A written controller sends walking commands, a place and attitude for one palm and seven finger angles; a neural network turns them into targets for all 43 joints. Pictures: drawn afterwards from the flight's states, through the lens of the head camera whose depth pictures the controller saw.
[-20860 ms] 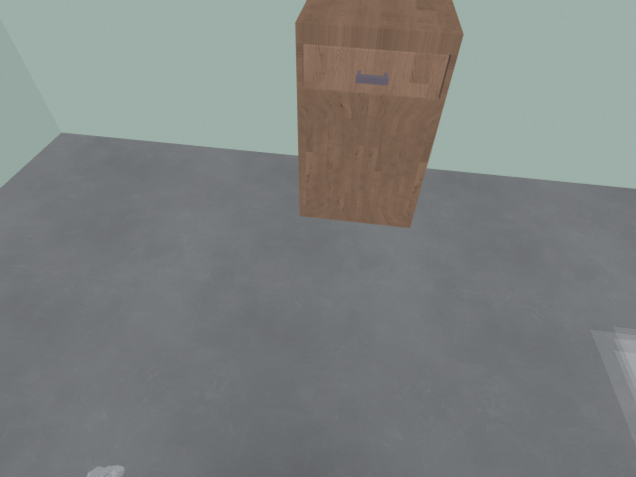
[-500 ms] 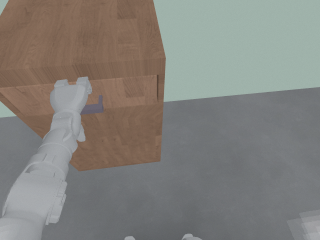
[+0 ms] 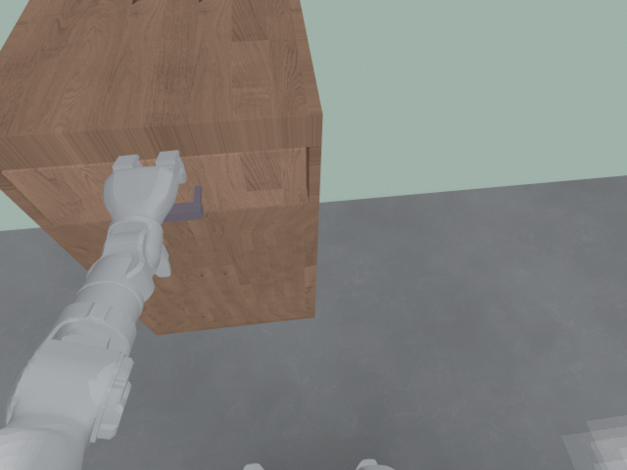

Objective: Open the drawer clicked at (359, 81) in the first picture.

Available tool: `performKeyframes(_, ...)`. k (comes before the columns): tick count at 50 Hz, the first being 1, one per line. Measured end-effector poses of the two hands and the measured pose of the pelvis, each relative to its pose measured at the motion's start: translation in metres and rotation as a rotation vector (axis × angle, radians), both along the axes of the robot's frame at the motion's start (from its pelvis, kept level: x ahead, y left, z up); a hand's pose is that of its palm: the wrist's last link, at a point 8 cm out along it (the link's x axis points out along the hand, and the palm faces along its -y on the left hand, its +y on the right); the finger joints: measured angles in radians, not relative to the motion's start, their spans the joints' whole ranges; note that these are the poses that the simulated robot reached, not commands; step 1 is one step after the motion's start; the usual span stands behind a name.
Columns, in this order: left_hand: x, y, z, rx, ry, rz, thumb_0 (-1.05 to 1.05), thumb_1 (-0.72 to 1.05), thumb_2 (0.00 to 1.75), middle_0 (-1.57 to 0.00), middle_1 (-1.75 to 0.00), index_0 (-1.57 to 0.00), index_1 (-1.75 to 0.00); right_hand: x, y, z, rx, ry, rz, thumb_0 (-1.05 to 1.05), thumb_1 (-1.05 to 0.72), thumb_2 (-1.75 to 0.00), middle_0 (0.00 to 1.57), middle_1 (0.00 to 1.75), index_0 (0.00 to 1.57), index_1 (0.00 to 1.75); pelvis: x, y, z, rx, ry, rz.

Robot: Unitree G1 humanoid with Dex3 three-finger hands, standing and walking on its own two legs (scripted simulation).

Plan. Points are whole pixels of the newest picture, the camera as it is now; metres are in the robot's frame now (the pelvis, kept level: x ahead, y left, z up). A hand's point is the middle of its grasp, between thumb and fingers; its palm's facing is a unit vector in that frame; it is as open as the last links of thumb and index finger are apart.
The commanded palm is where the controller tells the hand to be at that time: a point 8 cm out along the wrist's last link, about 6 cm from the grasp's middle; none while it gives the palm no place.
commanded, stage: lower the fingers behind the handle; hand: left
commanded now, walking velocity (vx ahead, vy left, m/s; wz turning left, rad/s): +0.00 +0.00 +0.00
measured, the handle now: (170, 203) +0.53 +0.22 -0.04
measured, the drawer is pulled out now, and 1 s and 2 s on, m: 0.00 0.00 0.00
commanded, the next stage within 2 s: lift the fingers back up to retry in 1.68 s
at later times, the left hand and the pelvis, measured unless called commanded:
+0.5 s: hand (161, 229) +0.46 +0.21 -0.01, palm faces -0.03 -0.01 -1.00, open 13.8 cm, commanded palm +0.45 +0.21 +0.04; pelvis -0.01 +0.00 -0.01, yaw +0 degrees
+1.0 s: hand (172, 227) +0.48 +0.21 -0.03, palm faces -0.02 +0.00 -1.00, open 13.6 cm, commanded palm +0.45 +0.21 +0.00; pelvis -0.01 +0.00 -0.03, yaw +0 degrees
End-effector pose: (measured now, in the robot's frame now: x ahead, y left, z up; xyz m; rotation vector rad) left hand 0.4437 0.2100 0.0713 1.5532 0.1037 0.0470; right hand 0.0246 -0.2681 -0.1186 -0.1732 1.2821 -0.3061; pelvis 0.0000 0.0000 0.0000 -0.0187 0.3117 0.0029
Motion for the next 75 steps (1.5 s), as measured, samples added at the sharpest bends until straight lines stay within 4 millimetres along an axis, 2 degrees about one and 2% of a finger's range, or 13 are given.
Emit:
performKeyframes(7, 0.000, -0.002, -0.001, 0.002, 0.013, 0.000, 0.00, -0.49, 0.30, -0.32, -1.20, -0.32, -1.20, -0.003, -0.001, 0.000, 0.004, -0.007, -0.003, 0.00, -0.91, -0.90, 0.20, 0.30, 0.20, 0.30, -0.001, -0.002, 0.000, 0.002, 0.003, -0.007)
performKeyframes(18, -0.010, 0.001, -0.023, 0.000, 0.016, -0.019, 0.00, -0.49, 0.30, -0.32, -1.20, -0.32, -1.20, -0.015, -0.001, -0.007, 0.002, 0.032, 0.000, 0.00, -0.91, -0.90, 0.20, 0.30, 0.20, 0.30, -0.004, -0.002, -0.007, 0.000, 0.027, -0.001)
performKeyframes(39, 0.008, -0.004, -0.049, -0.003, 0.013, -0.013, 0.00, -0.49, 0.30, -0.31, -1.20, -0.32, -1.21, -0.034, 0.005, -0.022, -0.001, 0.087, -0.008, 0.00, -0.91, -0.90, 0.20, 0.30, 0.20, 0.30, -0.009, 0.001, -0.024, -0.006, 0.092, -0.006)
performKeyframes(49, 0.012, -0.006, -0.050, 0.019, -0.013, 0.009, 0.00, -0.49, 0.30, -0.32, -1.20, -0.34, -1.29, -0.037, 0.006, -0.027, 0.005, 0.100, -0.001, 0.00, -0.91, -0.90, 0.20, 0.30, 0.20, 0.30, -0.012, 0.002, -0.029, -0.009, 0.107, -0.004)
performKeyframes(61, 0.009, -0.005, -0.053, 0.008, -0.015, 0.004, 0.00, -0.49, 0.30, -0.32, -1.20, -0.28, -1.30, -0.039, 0.004, -0.032, -0.011, 0.074, 0.014, 0.00, -0.91, -0.90, 0.20, 0.30, 0.20, 0.30, -0.021, 0.002, -0.038, -0.009, 0.116, -0.005)
performKeyframes(75, 0.010, -0.007, -0.055, 0.039, -0.034, 0.020, 0.00, -0.49, 0.30, -0.32, -1.20, -0.26, -1.35, -0.053, 0.006, -0.042, -0.017, 0.077, 0.017, 0.00, -0.91, -0.90, 0.20, 0.30, 0.20, 0.30, -0.038, 0.002, -0.048, -0.014, 0.129, 0.003)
